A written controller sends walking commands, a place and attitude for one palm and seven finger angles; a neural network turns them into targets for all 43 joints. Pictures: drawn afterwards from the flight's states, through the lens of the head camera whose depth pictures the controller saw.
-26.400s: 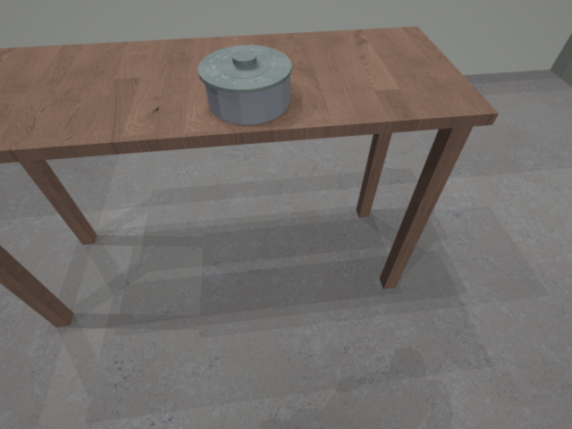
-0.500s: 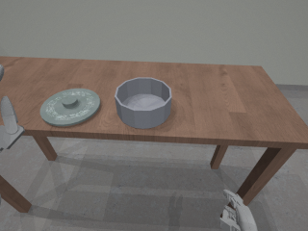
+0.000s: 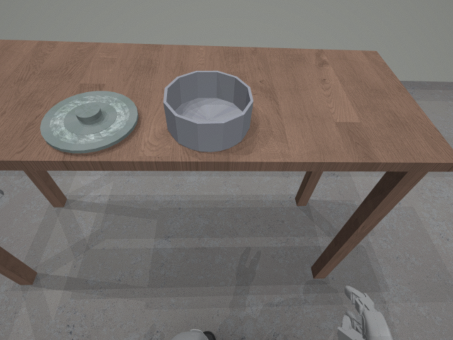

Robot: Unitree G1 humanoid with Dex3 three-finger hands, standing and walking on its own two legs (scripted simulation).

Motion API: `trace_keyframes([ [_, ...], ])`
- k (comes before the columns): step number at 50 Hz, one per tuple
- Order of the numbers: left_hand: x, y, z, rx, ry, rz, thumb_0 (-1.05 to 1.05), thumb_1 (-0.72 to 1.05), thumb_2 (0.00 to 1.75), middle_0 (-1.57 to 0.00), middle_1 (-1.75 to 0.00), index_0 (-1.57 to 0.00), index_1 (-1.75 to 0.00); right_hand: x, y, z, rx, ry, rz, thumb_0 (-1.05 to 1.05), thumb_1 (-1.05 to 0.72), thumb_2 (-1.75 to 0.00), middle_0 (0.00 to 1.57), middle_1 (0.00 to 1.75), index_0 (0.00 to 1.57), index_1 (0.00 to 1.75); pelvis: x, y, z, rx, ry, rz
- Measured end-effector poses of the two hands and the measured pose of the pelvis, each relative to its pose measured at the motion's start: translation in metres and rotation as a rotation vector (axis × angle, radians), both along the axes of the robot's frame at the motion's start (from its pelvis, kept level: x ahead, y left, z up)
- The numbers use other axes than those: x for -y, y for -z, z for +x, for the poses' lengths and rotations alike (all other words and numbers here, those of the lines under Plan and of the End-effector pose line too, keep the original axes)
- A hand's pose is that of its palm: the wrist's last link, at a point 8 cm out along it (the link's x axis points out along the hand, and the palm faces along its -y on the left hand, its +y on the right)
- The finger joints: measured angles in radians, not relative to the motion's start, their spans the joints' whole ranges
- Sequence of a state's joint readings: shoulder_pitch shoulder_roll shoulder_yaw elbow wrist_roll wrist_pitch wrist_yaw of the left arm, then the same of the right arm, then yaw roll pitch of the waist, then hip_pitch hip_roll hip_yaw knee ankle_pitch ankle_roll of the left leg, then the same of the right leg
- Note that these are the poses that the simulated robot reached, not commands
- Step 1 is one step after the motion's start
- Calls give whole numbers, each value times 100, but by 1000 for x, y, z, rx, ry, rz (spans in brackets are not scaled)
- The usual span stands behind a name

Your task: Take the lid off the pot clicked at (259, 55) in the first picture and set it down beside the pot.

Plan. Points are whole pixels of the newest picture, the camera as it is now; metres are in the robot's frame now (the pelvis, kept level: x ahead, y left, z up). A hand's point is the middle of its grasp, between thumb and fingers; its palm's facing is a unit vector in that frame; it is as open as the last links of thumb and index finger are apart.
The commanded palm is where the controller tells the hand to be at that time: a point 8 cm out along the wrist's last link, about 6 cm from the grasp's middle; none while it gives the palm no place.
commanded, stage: step back with the hand held close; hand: left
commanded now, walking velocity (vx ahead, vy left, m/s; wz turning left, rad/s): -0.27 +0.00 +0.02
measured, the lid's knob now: (88, 112) +0.52 +0.33 +0.09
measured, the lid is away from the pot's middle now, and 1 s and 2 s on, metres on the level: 0.25 0.25 0.25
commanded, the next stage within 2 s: stop stepping back and stand still in 0.58 s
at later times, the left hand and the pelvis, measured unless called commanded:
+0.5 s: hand out of the picture +0.10 +0.26 +0.28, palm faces +0.50 -0.80 -0.34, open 7.4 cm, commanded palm +0.06 +0.31 +0.28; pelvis -0.08 +0.04 -0.02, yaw -2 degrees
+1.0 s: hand out of the picture -0.08 +0.41 +0.32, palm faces +0.56 -0.82 -0.11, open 7.4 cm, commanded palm -0.17 +0.42 +0.28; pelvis -0.29 +0.13 +0.00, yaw +2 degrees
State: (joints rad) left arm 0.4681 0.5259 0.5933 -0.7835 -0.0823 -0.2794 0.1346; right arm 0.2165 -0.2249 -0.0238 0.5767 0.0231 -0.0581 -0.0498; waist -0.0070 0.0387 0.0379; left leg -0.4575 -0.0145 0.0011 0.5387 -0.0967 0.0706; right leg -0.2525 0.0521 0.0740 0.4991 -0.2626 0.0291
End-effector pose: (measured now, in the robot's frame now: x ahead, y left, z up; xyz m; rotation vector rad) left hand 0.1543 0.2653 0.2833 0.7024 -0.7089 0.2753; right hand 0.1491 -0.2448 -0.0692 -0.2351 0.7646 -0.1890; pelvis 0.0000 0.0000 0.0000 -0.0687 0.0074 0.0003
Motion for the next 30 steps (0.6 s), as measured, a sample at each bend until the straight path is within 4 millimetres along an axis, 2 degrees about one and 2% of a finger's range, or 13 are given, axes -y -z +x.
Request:
trace_keyframes([
  [8,-14,1,-24,78,-28,-58,1,88,89,-21,-30,-22,-31,-15,6,-20,9,-10,14,1,-90,-89,20,30,20,30,-7,4,-19,12,-7,-12],
  [15,-22,3,-41,112,-6,-85,1,88,89,-21,-30,-22,-31,-25,-2,-33,52,-26,-1,1,-90,-89,20,30,20,30,-15,5,-42,19,-1,-28],
  [20,-24,0,-65,142,18,-51,1,88,89,-21,-30,-22,-31,-31,-6,-47,69,-37,-11,1,-90,-89,20,30,20,30,-20,7,-62,29,2,-33],
  [25,-33,4,-89,245,81,-46,1,88,89,-21,-30,-22,-31,-34,-2,-74,67,-18,-53,1,-90,-89,20,30,20,30,-36,19,-82,69,30,-27],
  [30,-64,2,-106,320,77,-105,0,88,89,-21,-30,-22,-31,-47,5,-113,46,0,-63,1,-90,-89,20,30,20,30,-50,25,-118,82,7,-83],
])
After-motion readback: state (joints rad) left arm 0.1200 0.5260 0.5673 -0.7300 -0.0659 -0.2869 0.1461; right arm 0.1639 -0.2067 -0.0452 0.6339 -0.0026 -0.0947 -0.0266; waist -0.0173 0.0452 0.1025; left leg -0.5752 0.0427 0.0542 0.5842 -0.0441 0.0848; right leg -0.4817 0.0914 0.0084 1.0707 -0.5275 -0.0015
